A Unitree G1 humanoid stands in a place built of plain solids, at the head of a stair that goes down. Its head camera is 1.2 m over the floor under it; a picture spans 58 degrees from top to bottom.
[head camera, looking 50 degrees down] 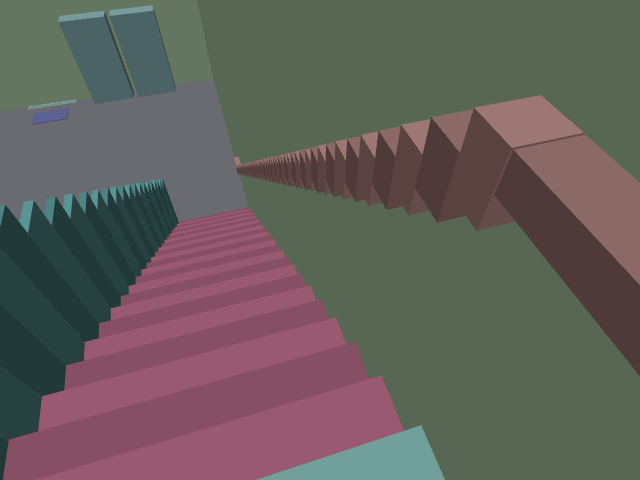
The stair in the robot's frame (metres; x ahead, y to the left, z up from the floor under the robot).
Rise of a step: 0.19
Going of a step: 0.22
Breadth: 1.26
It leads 17 degrees to the left of straight ahead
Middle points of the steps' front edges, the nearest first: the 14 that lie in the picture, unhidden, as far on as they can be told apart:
0.40 0.40 -0.18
0.61 0.46 -0.37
0.83 0.53 -0.55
1.04 0.59 -0.74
1.25 0.66 -0.92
1.47 0.72 -1.11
1.68 0.79 -1.29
1.90 0.85 -1.48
2.11 0.92 -1.66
2.33 0.98 -1.85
2.54 1.05 -2.03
2.76 1.11 -2.22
2.97 1.18 -2.40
3.18 1.24 -2.59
